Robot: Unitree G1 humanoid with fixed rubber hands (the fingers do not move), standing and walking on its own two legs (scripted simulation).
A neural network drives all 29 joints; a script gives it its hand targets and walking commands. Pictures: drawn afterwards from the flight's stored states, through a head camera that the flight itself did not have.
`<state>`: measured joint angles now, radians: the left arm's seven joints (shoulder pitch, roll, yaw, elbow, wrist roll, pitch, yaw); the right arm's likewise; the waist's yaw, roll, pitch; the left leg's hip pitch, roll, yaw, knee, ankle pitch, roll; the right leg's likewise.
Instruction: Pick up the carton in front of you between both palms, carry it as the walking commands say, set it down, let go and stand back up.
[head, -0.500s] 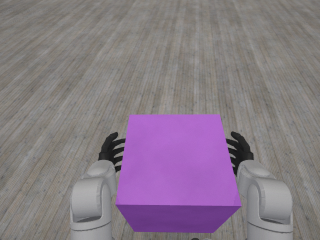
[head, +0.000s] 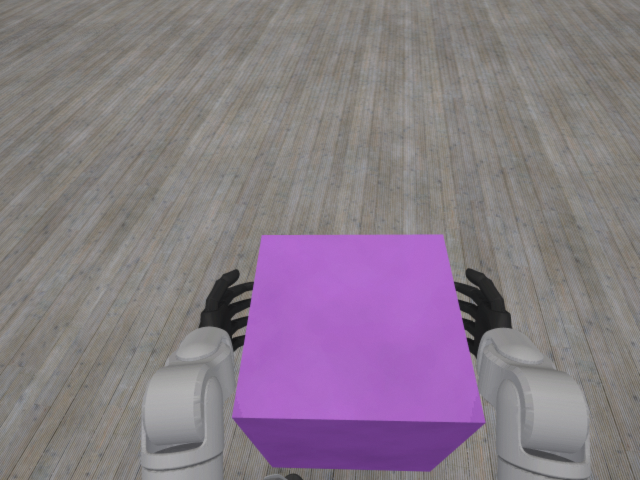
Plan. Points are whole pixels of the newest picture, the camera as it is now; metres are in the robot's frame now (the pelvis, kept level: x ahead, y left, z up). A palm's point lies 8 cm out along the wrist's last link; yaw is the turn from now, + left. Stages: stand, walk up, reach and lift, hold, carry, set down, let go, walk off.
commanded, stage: carry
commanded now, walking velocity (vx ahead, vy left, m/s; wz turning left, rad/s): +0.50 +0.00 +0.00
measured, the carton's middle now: (350, 360) +0.26 +0.00 +0.02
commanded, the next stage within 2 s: none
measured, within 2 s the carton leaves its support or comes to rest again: neither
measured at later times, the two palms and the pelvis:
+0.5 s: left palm (250, 166) +0.58 +0.15 +0.09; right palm (430, 160) +0.58 -0.14 +0.09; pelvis +0.31 +0.01 -0.01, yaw -1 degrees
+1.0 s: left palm (250, 134) +0.68 +0.17 +0.08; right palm (409, 126) +0.69 -0.13 +0.09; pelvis +0.43 +0.02 +0.00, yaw +0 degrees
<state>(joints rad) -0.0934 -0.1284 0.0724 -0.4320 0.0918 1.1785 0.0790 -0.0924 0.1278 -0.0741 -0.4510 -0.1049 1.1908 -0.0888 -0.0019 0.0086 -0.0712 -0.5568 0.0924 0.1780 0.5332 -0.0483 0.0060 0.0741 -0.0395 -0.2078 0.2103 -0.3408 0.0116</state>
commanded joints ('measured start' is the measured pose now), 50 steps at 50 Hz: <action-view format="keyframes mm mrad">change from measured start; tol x32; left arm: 1 -404 -792 -662 -47 -364 32 -243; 50 -472 -918 -691 70 -367 17 -256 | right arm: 1 -431 816 701 -31 394 25 243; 50 -465 912 674 98 375 8 269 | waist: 1 13 -171 -124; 5 -27 332 -347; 27 20 -218 -389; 50 2 30 -277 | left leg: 1 155 -57 73 -65 -9 24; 3 556 -51 47 -106 -101 26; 5 862 345 -685 -334 -139 226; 20 646 134 35 -227 575 77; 29 202 -9 -133 129 -569 -34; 50 459 77 -108 -60 453 -29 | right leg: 1 47 -199 12 119 750 -81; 7 -727 -41 208 1132 -88 -25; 22 -437 24 -12 233 422 2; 26 166 -309 267 266 1275 -125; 34 -24 -195 121 167 594 -77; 50 -210 -114 71 351 699 -26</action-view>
